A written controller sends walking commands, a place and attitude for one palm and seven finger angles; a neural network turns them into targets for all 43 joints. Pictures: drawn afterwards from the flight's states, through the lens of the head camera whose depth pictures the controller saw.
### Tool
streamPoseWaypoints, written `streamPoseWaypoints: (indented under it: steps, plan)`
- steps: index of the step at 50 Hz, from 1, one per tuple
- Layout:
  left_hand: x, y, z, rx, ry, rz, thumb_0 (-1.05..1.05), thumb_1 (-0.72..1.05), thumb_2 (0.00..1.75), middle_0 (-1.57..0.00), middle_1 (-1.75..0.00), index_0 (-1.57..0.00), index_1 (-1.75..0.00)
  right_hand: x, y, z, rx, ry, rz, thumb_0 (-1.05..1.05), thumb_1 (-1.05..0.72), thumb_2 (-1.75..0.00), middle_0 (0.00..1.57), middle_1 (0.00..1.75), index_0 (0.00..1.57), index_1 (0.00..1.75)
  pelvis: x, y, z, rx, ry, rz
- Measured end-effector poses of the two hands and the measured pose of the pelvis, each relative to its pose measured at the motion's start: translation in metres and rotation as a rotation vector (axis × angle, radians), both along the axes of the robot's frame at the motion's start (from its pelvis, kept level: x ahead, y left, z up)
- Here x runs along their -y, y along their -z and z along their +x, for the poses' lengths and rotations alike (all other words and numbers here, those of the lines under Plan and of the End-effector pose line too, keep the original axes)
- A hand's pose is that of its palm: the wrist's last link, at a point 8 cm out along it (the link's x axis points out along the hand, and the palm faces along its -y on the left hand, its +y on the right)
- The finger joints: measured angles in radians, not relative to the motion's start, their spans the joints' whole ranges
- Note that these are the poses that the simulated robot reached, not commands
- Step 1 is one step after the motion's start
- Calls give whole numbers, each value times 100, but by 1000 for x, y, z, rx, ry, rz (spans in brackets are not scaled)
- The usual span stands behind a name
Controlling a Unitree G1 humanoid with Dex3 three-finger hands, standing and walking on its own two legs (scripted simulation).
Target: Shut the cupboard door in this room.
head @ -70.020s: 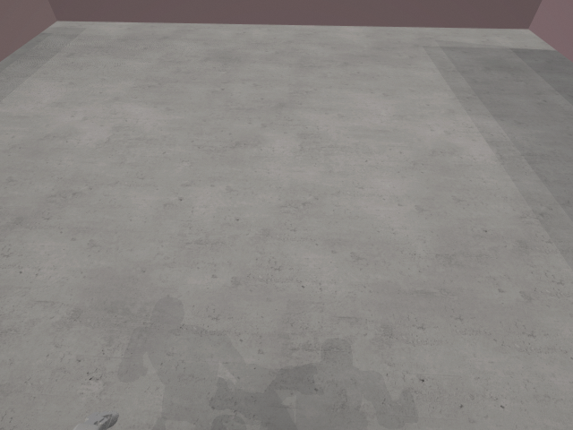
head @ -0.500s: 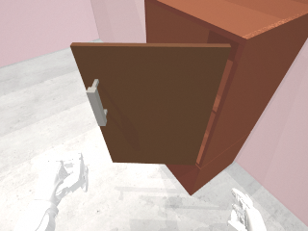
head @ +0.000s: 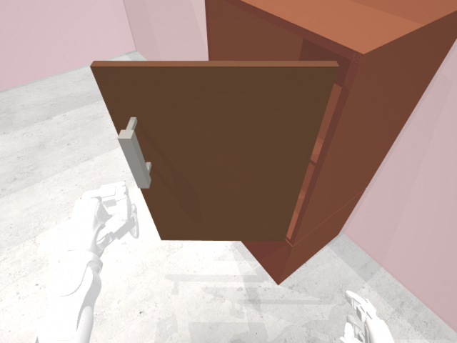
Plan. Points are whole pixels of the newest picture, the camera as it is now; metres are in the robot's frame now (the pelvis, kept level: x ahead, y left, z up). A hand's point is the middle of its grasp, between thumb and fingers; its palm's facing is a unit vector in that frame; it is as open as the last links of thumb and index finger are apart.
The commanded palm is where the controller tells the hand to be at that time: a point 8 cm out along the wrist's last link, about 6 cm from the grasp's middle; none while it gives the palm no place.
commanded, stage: bring the fist close to the handle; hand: left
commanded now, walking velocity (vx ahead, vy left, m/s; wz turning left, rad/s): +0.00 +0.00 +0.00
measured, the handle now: (138, 153) +0.44 +0.20 +0.09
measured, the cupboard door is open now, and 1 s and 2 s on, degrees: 53 53 43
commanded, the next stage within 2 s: push the door shut along its arc in 0.84 s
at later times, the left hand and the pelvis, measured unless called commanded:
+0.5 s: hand (154, 189) +0.36 +0.16 +0.08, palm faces +0.03 -1.00 +0.00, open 3.1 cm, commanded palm +0.33 +0.21 +0.09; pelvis +0.00 +0.01 +0.00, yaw -1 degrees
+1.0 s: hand (155, 191) +0.34 +0.15 +0.09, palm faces +0.03 -1.00 -0.03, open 3.1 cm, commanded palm +0.33 +0.20 +0.09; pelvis -0.01 +0.01 +0.00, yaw +0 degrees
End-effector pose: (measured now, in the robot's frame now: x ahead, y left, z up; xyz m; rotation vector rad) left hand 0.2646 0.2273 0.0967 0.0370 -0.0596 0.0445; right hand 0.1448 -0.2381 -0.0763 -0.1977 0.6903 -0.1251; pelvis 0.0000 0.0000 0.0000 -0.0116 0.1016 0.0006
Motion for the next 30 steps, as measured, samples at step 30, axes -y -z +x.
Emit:
streamPoseWaypoints:
  steps: [30]
  plan:
    - [18,9,75,-27,0,-24,2,90,90,-130,-150,-130,-150,-4,13,-33,-151,55,1,1,-90,-90,20,30,20,30,-12,-1,-1,-25,18,-6]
